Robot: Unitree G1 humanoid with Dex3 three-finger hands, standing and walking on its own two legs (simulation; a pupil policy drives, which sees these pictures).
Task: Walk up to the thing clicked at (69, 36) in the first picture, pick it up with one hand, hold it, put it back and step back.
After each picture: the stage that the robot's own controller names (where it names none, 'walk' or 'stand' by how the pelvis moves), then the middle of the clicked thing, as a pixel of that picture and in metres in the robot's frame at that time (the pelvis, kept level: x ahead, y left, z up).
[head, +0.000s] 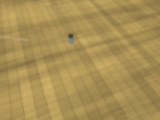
stand; (70, 39) +1.50 +0.11 -0.72
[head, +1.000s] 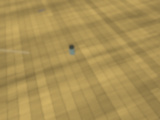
walk; (71, 49) +1.38 +0.21 -0.71
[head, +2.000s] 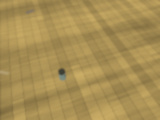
walk; (62, 74) +0.88 +0.23 -0.71
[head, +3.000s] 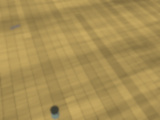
walk; (54, 112) +0.53 +0.18 -0.70
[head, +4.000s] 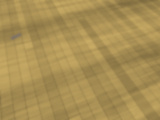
stand; out of the picture +0.34 +0.16 -0.70
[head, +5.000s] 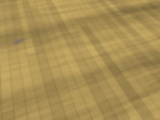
stand; out of the picture +0.32 +0.15 -0.72
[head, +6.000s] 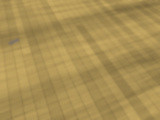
stand; out of the picture +0.33 +0.16 -0.72
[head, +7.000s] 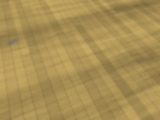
stand; out of the picture +0.33 +0.17 -0.73
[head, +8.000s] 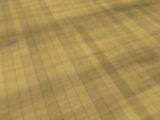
stand; out of the picture +0.32 +0.17 -0.73
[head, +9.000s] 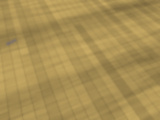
go down; out of the picture +0.32 +0.17 -0.73
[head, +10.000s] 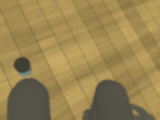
go down; (23, 67) +0.41 +0.21 -0.32
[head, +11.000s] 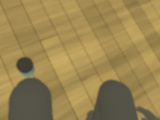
approach; (26, 67) +0.40 +0.22 -0.30
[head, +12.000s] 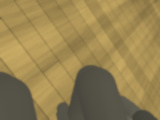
close in; out of the picture +0.37 +0.26 -0.22
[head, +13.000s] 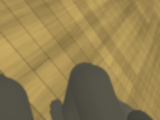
close; out of the picture +0.38 +0.27 -0.21
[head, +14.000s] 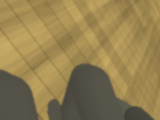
lift; out of the picture +0.36 +0.26 -0.22
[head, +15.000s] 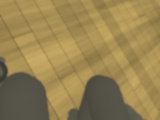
lift; out of the picture +0.32 +0.25 -0.14
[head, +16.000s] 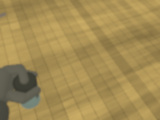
lift; (27, 91) +0.32 +0.18 +0.02
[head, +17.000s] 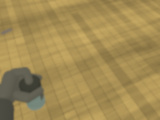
hold; (33, 93) +0.32 +0.17 +0.00
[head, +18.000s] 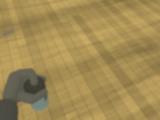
hold; (37, 94) +0.32 +0.16 +0.00
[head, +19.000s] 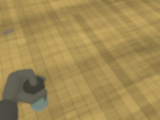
crouch; (36, 94) +0.32 +0.16 -0.01
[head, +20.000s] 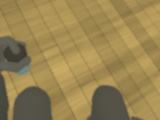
crouch; (18, 60) +0.42 +0.20 -0.10
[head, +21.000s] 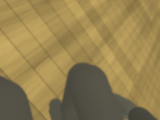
lower; out of the picture +0.39 +0.28 -0.22
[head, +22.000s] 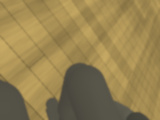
lower; out of the picture +0.40 +0.28 -0.22
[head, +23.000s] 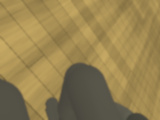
lower; out of the picture +0.40 +0.29 -0.22
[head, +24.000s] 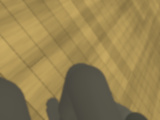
lower; out of the picture +0.39 +0.29 -0.22
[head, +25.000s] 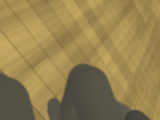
open; out of the picture +0.38 +0.28 -0.23
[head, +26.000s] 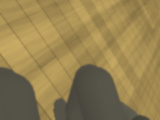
stand; out of the picture +0.37 +0.27 -0.22
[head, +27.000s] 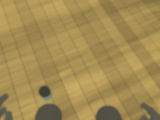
walk; (45, 93) +0.40 +0.20 -0.50
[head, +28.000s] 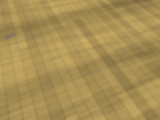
stand; out of the picture +0.36 +0.17 -0.66
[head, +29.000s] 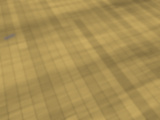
stand; out of the picture +0.35 +0.18 -0.66
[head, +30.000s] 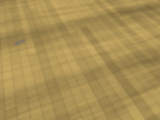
stand; out of the picture +0.38 +0.16 -0.72
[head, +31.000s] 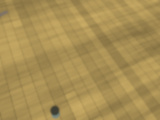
walk; (55, 112) +0.42 +0.14 -0.70
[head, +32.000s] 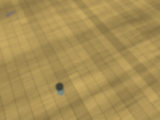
walk; (60, 89) +0.64 +0.21 -0.70
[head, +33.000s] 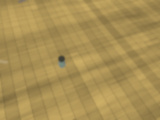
stand; (61, 61) +0.97 +0.16 -0.70
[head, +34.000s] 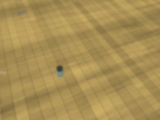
stand; (60, 71) +0.96 +0.19 -0.71
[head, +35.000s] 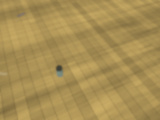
stand; (59, 71) +0.98 +0.21 -0.72
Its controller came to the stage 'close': yes
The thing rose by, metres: 0.70
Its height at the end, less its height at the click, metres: +0.00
